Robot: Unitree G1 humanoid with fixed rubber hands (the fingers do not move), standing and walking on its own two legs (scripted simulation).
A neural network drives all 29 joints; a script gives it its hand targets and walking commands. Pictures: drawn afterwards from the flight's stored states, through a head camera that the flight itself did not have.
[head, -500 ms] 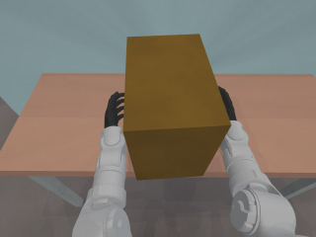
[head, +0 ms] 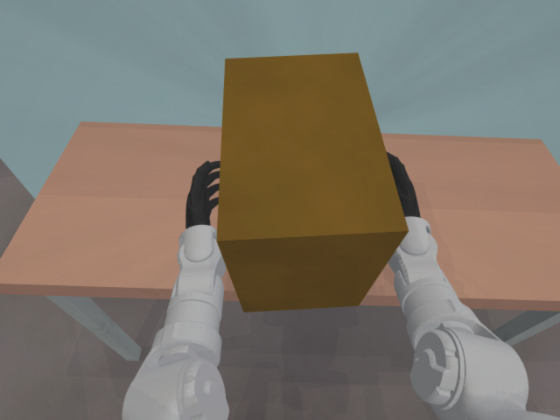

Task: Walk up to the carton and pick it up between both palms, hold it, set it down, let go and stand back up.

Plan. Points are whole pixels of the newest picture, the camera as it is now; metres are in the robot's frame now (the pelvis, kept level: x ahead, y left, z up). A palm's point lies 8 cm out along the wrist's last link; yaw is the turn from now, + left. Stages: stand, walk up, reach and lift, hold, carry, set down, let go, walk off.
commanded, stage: reach and lift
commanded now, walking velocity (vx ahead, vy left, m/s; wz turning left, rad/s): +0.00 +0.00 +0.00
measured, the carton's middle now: (296, 191) +0.47 +0.04 +0.04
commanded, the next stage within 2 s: none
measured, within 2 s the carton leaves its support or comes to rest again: neither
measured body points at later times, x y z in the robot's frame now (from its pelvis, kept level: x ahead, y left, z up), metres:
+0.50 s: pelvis +0.00 +0.01 +0.00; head -0.01 +0.03 +0.45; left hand +0.40 +0.19 +0.12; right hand +0.43 -0.11 +0.13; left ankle +0.02 +0.15 -0.75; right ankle +0.01 -0.08 -0.75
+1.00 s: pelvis +0.00 +0.02 +0.00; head -0.04 +0.06 +0.45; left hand +0.39 +0.20 +0.17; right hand +0.41 -0.10 +0.17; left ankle +0.02 +0.15 -0.75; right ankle +0.01 -0.08 -0.75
